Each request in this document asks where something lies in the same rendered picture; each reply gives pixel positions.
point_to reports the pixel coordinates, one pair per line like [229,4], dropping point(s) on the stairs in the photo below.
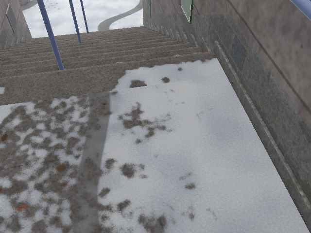
[97,48]

